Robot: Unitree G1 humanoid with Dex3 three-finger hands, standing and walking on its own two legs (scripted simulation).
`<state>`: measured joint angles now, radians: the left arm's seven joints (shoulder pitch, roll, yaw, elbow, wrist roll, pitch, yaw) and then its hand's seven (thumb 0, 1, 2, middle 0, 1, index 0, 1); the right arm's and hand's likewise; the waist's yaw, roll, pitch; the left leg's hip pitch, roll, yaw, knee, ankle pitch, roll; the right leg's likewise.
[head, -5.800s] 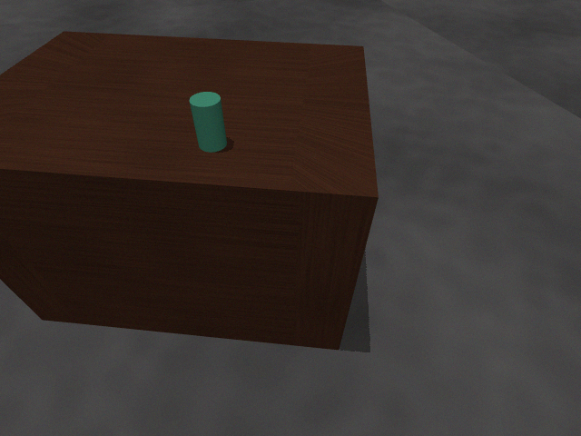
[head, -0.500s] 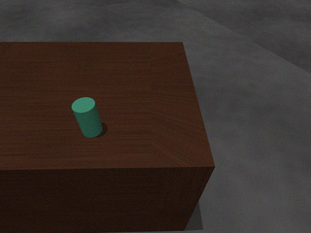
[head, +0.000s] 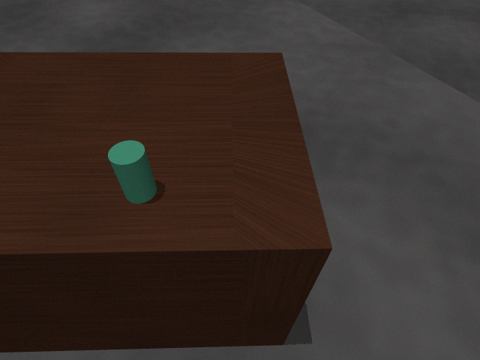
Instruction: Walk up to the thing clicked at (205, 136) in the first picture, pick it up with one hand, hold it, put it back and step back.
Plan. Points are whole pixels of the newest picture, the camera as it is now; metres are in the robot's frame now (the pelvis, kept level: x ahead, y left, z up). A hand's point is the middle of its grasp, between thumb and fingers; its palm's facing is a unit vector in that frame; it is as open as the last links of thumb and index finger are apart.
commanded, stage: rise first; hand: left
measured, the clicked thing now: (134, 173) +0.48 +0.22 +0.03
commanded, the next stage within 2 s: go down in 1.70 s
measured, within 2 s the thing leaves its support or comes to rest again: neither
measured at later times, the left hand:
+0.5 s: hand (78, 341) +0.19 +0.26 -0.04, palm faces +0.27 -0.89 -0.37, open 16.8 cm
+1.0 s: hand (40, 330) +0.18 +0.27 +0.05, palm faces +0.34 -0.84 -0.42, open 17.5 cm
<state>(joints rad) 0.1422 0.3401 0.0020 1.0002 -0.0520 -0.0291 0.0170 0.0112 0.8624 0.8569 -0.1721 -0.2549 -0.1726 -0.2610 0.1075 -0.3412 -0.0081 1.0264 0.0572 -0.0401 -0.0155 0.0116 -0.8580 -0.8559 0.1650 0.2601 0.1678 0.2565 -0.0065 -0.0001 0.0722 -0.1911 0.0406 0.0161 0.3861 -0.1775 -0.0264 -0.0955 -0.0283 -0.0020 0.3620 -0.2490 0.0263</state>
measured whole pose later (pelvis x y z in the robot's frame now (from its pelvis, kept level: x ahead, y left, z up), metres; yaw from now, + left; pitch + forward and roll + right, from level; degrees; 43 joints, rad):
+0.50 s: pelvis +0.01 +0.00 +0.00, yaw +0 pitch +0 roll +0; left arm 0.30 0.30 0.17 0.36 -0.04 -0.08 0.08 0.00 -0.40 0.06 -0.06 -0.05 -0.07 -0.05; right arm 0.23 -0.23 -0.07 0.61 0.03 -0.06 -0.07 0.00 0.35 -0.08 0.05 0.05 0.06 0.05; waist 0.03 0.02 0.01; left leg -0.21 0.04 0.02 0.42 -0.21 -0.03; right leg -0.12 -0.03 0.00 0.41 -0.28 0.03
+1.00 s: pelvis +0.00 -0.01 +0.00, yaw +1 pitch -2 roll +0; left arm 0.43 0.33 0.27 -0.01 -0.04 -0.18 0.04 -0.01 -0.55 0.00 -0.06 -0.05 -0.07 -0.05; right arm 0.22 -0.24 -0.13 0.66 0.02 -0.07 -0.06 -0.01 0.49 -0.03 0.05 0.05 0.05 0.05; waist 0.05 0.05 0.04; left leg -0.17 0.03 0.00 0.40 -0.19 -0.03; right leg -0.08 -0.03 -0.02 0.41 -0.29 0.02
